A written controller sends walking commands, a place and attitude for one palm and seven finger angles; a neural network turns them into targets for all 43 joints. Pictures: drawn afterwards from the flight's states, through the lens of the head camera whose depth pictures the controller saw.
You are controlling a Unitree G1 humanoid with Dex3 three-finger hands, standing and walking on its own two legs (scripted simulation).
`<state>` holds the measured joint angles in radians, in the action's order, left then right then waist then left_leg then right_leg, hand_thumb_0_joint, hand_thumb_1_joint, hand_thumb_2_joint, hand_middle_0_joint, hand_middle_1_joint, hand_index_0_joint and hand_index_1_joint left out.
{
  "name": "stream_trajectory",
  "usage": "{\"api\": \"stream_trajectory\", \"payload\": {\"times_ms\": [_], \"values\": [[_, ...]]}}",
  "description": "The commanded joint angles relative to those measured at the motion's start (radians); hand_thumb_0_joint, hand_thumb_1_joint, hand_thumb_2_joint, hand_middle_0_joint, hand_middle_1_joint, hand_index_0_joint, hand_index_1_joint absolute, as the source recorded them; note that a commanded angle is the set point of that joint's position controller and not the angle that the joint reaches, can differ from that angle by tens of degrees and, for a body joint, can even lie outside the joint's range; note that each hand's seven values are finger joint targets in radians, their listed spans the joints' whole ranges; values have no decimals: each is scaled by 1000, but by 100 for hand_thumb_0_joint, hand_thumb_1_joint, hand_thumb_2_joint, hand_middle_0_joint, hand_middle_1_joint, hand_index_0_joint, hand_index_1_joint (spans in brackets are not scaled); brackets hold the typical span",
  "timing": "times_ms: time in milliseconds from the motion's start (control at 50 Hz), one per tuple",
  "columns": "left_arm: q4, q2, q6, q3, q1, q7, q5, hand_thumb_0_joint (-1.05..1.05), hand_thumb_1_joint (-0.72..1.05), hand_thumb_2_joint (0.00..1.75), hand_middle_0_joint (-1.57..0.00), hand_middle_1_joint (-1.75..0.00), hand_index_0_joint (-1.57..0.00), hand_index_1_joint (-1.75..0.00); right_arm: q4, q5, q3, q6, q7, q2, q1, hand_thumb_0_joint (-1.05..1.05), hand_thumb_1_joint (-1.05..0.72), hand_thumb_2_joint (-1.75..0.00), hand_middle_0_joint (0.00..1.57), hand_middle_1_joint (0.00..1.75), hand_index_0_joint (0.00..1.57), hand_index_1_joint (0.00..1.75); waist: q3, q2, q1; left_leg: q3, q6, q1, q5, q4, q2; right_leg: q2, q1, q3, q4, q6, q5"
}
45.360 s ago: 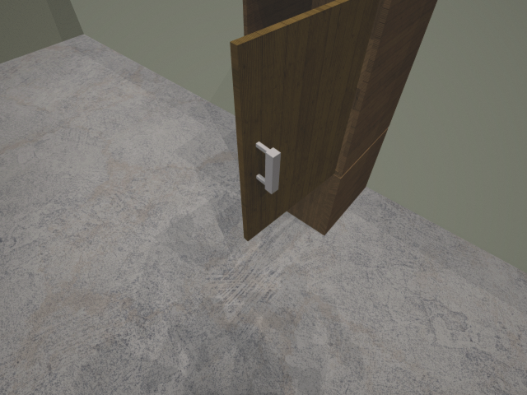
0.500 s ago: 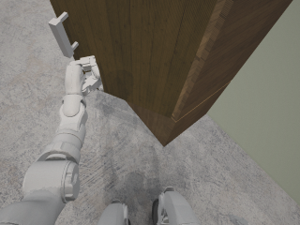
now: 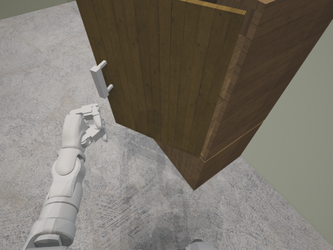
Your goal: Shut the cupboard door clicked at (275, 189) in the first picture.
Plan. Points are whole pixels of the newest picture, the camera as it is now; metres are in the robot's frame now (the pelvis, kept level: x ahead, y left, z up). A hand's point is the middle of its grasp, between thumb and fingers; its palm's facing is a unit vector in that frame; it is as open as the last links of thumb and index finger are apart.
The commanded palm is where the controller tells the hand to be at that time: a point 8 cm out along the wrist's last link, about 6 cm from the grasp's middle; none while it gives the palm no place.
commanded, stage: draw the hand back to the body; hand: left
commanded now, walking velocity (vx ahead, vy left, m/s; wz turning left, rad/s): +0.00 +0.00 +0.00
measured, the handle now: (103, 79) +0.64 +0.21 +0.00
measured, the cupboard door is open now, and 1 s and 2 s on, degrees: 29 29 29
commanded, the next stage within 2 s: step back with the hand held close in 1.16 s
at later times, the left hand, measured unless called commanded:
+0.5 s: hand (32, 158) +0.27 +0.24 +0.15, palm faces +0.32 -0.91 -0.28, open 4.0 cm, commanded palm +0.22 +0.28 +0.17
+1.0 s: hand out of the picture +0.19 +0.28 +0.20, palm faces +0.51 -0.77 -0.38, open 7.2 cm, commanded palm +0.14 +0.31 +0.22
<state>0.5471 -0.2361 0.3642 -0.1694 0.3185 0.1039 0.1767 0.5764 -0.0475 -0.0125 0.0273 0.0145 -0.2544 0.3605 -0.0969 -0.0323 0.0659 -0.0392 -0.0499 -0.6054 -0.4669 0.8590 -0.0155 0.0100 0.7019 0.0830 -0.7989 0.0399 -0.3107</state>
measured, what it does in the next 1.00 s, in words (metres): stands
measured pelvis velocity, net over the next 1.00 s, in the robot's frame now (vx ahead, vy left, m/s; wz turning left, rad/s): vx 0.01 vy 0.01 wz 0.04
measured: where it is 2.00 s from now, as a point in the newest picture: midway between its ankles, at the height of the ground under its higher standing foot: outside the picture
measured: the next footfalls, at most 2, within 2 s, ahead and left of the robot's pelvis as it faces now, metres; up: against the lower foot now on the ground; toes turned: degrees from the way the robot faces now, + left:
none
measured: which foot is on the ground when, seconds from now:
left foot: down 0.00-1.00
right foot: down 0.00-1.00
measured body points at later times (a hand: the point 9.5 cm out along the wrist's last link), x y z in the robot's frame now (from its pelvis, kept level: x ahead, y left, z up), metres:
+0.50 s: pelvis +0.03 +0.01 +0.04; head +0.02 -0.01 +0.49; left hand +0.25 +0.28 +0.17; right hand +0.23 -0.19 -0.04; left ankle -0.03 +0.08 -0.70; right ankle +0.05 -0.10 -0.70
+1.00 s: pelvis +0.01 +0.01 +0.04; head -0.01 -0.02 +0.49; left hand +0.16 +0.32 +0.22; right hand +0.20 -0.21 -0.05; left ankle -0.03 +0.08 -0.70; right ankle +0.05 -0.10 -0.70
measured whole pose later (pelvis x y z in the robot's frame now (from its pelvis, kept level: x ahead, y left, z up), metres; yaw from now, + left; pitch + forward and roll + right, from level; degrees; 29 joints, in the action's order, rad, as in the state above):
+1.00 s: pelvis +0.01 +0.01 +0.04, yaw +2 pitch -5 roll -1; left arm -0.35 -0.33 0.08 -0.34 -0.45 -0.12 0.07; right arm 0.64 -0.02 -0.01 -0.08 0.07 -0.24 0.21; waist 0.02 -0.08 -0.07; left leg -0.01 -0.06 -0.03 -0.30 0.41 -0.05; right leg 0.00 0.14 0.10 -0.40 0.02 -0.18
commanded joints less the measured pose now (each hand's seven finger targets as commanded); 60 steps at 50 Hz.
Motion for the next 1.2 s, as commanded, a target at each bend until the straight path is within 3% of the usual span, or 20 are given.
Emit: {"api": "stream_trajectory", "payload": {"times_ms": [0,60,80,100,180,220,360,400,640,760,800,840,900,1000,1020,1180], "values": [[-317,-138,17,-18,202,37,38,0,90,90,-124,-144,-124,-144,-153,-7,41,-78,23,-130,-74,0,-90,-90,20,30,20,30,-270,-5,-34,56,27,74,250,-204,8,-9,-384,-55,106,-6,191],[-408,-143,-24,-27,108,60,63,0,90,90,-116,-135,-116,-135,-171,-14,35,-98,30,-126,-114,0,-90,-90,20,30,20,30,-238,17,-47,61,28,112,293,-231,10,-11,-417,-49,125,-10,228],[-460,-223,-69,2,79,-31,-49,0,90,90,-113,-132,-113,-132,-172,-9,46,-71,46,-106,-174,0,-90,-90,20,30,20,30,-249,24,-70,49,25,149,269,-281,6,-39,-489,-95,182,-7,161],[-506,-185,-103,12,52,-77,-54,0,90,90,-111,-129,-111,-129,-186,-8,38,-64,57,-95,-186,0,-90,-90,20,30,20,30,-201,43,-58,49,23,156,244,-305,7,-42,-497,-92,214,-12,134],[-615,-193,-179,8,-35,-161,-87,0,90,90,-100,-117,-100,-117,-168,-2,19,-56,85,-89,-221,0,-90,-90,20,30,20,30,-127,-4,-68,62,23,265,308,-380,21,-40,-557,-76,278,-7,189],[-691,-209,-200,-2,-76,-179,-94,0,90,90,-94,-111,-94,-111,-161,4,14,-62,93,-88,-223,0,-90,-90,20,30,20,30,-140,6,-71,67,24,320,391,-406,24,-39,-615,-66,302,-6,256],[-842,-174,-256,2,-260,-196,-110,0,90,90,-75,-90,-75,-90,-149,23,-3,-86,77,-77,-245,0,-90,-90,20,30,20,30,-47,-64,-82,83,58,466,589,-488,38,-33,-662,-42,383,-5,339],[-861,-192,-268,-36,-318,-202,-110,0,90,90,-69,-84,-69,-84,-147,30,-1,-88,72,-78,-250,0,-90,-90,20,30,20,30,-36,-16,-88,78,56,472,594,-497,37,-30,-685,-40,397,-7,357],[-1102,-287,-258,-221,-589,-220,-106,0,90,90,-36,-48,-36,-48,-141,40,12,-119,55,-69,-277,0,-90,-90,20,30,20,30,-27,-48,-122,85,71,471,637,-512,35,-36,-750,-38,414,-12,362],[-1149,-333,-236,-327,-720,-232,-97,0,90,90,-20,-30,-20,-30,-128,36,25,-145,54,-70,-280,0,-90,-90,20,30,20,30,26,-28,-134,77,67,434,542,-522,37,-35,-726,-40,423,-15,300],[-1102,-275,-235,-271,-705,-229,-103,0,90,90,-20,-30,-20,-30,-111,35,26,-150,54,-72,-275,0,-90,-90,20,30,20,30,93,-23,-118,76,61,421,472,-536,37,-36,-673,-36,432,-16,239],[-1092,-271,-229,-256,-664,-230,-105,0,90,90,-20,-30,-20,-30,-107,33,30,-155,57,-82,-278,0,-90,-90,20,30,20,30,116,-6,-113,79,51,421,400,-547,38,-37,-648,-40,444,-16,179],[-1101,-284,-216,-263,-635,-239,-113,0,90,90,-20,-30,-20,-30,-102,33,32,-166,64,-83,-277,0,-90,-90,20,30,20,30,89,-32,-117,80,42,422,341,-552,31,-37,-655,-45,441,-15,136],[-1144,-308,-202,-286,-644,-245,-114,0,90,90,-20,-30,-20,-30,-102,36,28,-185,68,-76,-284,0,-90,-90,20,30,20,30,52,-60,-130,77,42,419,358,-549,27,-38,-696,-51,436,-12,158],[-1131,-326,-205,-301,-656,-245,-113,0,90,90,-20,-30,-20,-30,-98,37,26,-188,69,-79,-284,0,-90,-90,20,30,20,30,68,-64,-133,81,44,410,356,-551,28,-38,-696,-53,441,-11,157],[-1104,-298,-201,-293,-674,-234,-108,0,90,90,-20,-30,-20,-30,-99,37,27,-188,63,-69,-287,0,-90,-90,20,30,20,30,104,-47,-131,68,42,404,350,-555,31,-35,-679,-57,450,-13,154]]}}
